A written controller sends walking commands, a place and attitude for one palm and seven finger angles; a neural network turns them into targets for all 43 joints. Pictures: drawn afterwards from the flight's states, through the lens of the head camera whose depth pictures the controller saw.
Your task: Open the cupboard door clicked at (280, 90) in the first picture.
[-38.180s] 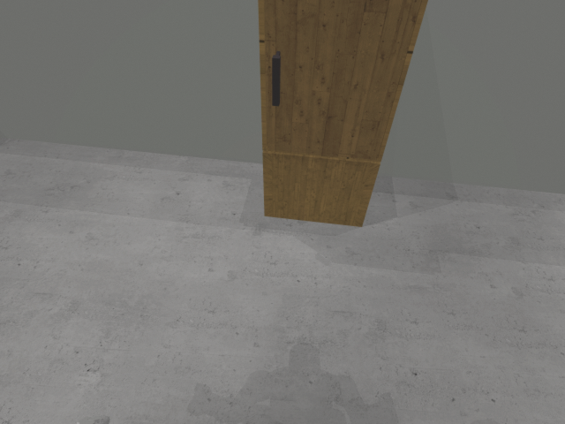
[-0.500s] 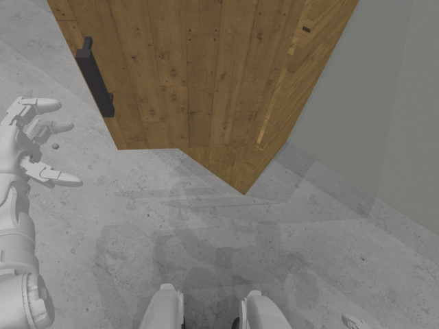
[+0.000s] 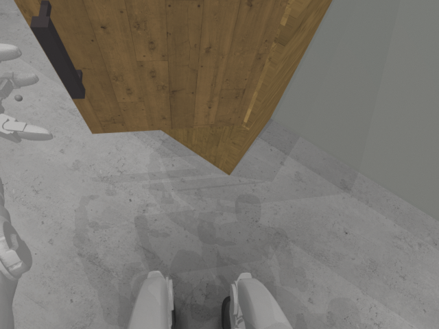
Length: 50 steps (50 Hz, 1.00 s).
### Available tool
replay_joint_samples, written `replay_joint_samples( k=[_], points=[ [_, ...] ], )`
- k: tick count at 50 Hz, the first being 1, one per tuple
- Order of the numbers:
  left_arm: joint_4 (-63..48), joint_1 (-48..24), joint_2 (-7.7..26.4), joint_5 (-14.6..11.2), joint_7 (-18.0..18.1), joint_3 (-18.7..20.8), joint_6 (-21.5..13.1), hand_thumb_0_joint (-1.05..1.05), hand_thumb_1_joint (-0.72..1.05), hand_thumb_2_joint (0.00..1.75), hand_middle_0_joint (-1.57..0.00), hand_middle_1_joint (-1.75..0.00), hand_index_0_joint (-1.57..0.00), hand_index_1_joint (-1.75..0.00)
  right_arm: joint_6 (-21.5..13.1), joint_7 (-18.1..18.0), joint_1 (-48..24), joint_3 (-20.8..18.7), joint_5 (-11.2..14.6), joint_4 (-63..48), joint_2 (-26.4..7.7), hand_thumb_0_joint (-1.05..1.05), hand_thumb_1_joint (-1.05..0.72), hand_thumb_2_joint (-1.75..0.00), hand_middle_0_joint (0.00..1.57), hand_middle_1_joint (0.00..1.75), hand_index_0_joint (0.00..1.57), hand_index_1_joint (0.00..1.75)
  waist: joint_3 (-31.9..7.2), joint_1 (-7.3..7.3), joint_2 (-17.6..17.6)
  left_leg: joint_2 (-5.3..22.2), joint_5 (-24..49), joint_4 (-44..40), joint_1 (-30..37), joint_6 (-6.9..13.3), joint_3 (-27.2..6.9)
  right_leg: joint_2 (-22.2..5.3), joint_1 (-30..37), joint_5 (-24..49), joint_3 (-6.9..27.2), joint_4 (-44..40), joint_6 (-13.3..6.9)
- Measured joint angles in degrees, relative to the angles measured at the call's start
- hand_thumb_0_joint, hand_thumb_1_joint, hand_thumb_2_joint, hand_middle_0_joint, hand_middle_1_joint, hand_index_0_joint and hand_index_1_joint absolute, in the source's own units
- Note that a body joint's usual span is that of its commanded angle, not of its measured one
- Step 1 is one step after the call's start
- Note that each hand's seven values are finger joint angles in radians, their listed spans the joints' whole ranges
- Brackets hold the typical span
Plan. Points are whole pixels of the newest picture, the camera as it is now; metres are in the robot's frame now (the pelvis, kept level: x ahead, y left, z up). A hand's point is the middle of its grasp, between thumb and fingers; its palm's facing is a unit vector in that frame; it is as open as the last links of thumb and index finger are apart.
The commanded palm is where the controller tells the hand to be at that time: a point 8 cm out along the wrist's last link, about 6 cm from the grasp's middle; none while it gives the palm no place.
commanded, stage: move the hooked fingers beside the handle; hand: left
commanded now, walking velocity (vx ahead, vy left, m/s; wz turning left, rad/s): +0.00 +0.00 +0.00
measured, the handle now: (63, 54) +0.58 +0.26 +0.06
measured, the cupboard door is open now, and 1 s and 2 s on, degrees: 42 42 42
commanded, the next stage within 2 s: slide the fingers in behind the handle in 1.06 s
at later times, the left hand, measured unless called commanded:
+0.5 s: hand (27, 76) +0.53 +0.31 +0.06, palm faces +0.12 -0.99 -0.02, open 14.0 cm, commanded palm +0.51 +0.34 +0.06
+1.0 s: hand (25, 78) +0.52 +0.31 +0.06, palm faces +0.12 -0.99 -0.01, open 14.0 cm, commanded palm +0.51 +0.33 +0.06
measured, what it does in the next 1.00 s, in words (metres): stands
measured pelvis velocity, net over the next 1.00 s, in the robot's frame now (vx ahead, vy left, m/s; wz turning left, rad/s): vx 0.01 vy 0.01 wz -0.02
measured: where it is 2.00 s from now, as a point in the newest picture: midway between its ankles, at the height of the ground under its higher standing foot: outside the picture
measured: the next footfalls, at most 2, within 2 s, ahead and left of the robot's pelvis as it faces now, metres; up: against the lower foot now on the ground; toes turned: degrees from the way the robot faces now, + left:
none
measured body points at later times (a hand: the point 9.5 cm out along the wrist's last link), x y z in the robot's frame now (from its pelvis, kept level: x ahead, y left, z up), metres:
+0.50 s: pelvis +0.00 +0.00 -0.01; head +0.18 +0.04 +0.40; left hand +0.51 +0.36 +0.07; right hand -0.01 -0.27 -0.11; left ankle +0.04 +0.11 -0.63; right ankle +0.02 -0.13 -0.63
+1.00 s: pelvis +0.01 +0.01 +0.00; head +0.18 +0.06 +0.41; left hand +0.51 +0.36 +0.07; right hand +0.02 -0.26 -0.10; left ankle +0.04 +0.11 -0.63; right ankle +0.02 -0.13 -0.63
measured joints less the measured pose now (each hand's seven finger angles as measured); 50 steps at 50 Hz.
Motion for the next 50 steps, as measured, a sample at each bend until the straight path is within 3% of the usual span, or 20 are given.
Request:
replay_joint_samples(
  k=[11,19,28,44,50],
  points=[
    [2.9,-7.3,4.7,3.3,1.6,1.0,2.1,-0.01,-0.5,0.3,-0.3,-1.2,-0.3,-1.2,1.0,0.2,0.2,1.0,-0.6,-1.0,-0.2,0.01,-0.9,-0.9,0.2,0.3,0.21,0.3,0.6,-2.7,0.5,0.5,-0.3,2.0,-4.1,0.0,-0.5,0.5,-3.8,0.1,-0.4,1.2,0.0],
    [4.5,-9.8,7.5,4.4,1.6,1.7,3.7,-0.01,-0.5,0.3,-0.3,-1.2,-0.3,-1.2,2.1,0.6,1.3,2.0,-0.8,-1.8,0.0,0.01,-0.9,-0.9,0.2,0.3,0.21,0.3,1.0,-3.57,1.0,0.9,-0.5,2.4,-5.6,0.2,-0.4,0.9,-5.2,0.2,-0.2,1.4,0.1],
    [3.9,-8.8,8.7,4.5,0.8,3.7,3.9,-0.01,-0.5,0.3,-0.3,-1.2,-0.3,-1.2,2.2,0.9,1.8,2.2,-0.7,-1.8,0.3,0.01,-0.9,-0.9,0.21,0.3,0.21,0.3,1.2,-3.53,0.8,1.2,-0.9,3.1,-6.6,0.2,-0.6,1.2,-6.2,0.1,-0.3,1.7,0.2],
    [1.0,-7.1,5.3,3.6,1.6,1.4,3.7,-0.01,-0.5,0.3,-0.3,-1.2,-0.3,-1.2,2.5,1.3,0.3,1.4,-0.9,-1.7,0.4,0.01,-0.9,-0.9,0.2,0.3,0.21,0.3,0.7,-2.87,0.4,0.8,-0.9,1.9,-4.6,0.3,-1.1,1.0,-3.6,0.1,-0.7,-0.2,0.3],
    [2.5,-7.1,5.5,3.9,1.9,1.1,3.6,-0.01,-0.5,0.3,-0.3,-1.2,-0.3,-1.2,2.4,1.2,0.2,1.7,-0.8,-2.1,0.4,0.01,-0.9,-0.9,0.2,0.3,0.21,0.3,0.6,-2.9,0.5,0.7,-1.0,1.7,-4.0,0.3,-0.9,1.0,-3.0,0.1,-0.6,-0.3,0.4]
  ],
)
